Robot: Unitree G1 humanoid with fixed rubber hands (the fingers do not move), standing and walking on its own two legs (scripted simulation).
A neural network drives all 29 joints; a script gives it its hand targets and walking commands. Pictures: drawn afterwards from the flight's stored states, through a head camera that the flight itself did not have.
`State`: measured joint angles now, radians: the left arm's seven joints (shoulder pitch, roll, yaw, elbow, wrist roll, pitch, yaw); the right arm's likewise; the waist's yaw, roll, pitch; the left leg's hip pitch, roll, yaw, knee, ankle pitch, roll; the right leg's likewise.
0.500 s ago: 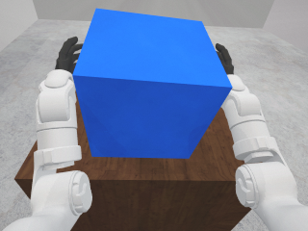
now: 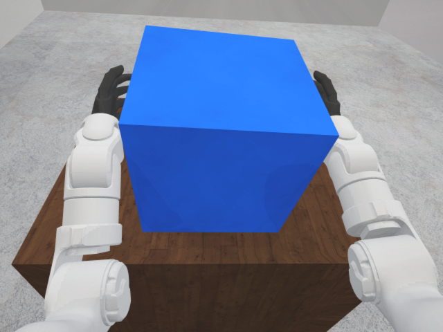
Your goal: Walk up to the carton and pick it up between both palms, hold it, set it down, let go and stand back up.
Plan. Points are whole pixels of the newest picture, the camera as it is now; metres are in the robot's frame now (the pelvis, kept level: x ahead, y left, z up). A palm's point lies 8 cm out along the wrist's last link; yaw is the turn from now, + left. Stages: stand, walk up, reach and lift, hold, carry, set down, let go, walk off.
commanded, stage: set down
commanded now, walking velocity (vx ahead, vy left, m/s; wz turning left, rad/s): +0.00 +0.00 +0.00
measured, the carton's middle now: (217, 137) +0.43 +0.01 +0.16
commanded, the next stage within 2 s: none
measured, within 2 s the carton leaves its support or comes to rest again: neither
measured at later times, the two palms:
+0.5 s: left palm (104, 130) +0.39 +0.20 +0.20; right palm (313, 134) +0.40 -0.17 +0.19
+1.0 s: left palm (113, 139) +0.41 +0.19 +0.16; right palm (307, 144) +0.42 -0.17 +0.16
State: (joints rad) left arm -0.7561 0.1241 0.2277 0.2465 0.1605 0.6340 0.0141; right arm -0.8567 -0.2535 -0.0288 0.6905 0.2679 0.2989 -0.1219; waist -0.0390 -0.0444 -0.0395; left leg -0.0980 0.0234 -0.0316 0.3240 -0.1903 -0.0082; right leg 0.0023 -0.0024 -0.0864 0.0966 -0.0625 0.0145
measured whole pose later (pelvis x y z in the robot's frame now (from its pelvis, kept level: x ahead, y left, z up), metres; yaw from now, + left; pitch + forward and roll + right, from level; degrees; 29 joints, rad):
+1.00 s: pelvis +0.00 +0.00 +0.00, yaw +1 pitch +1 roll -2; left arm -0.76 0.08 0.30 0.51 0.18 0.37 -0.02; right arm -0.80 -0.17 -0.17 0.83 0.06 0.13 -0.07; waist -0.01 -0.03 -0.02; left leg -0.15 0.01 -0.05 0.30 -0.17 0.00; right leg -0.04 -0.01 -0.11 0.08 -0.06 0.02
